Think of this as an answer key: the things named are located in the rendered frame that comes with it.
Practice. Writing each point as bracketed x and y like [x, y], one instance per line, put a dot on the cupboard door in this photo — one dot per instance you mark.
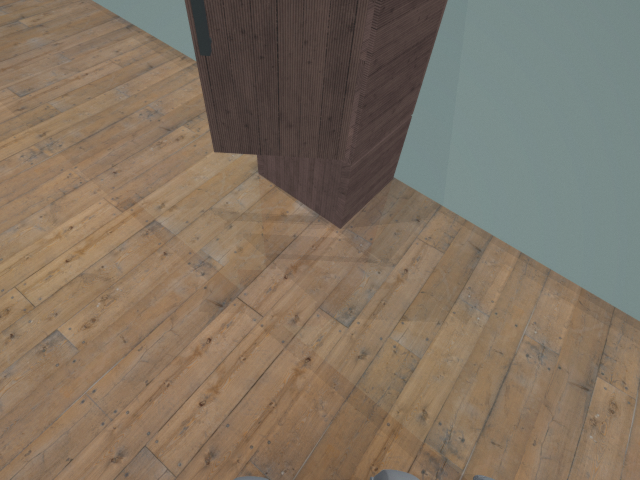
[281, 77]

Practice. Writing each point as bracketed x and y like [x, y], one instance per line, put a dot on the handle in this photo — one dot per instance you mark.
[200, 20]

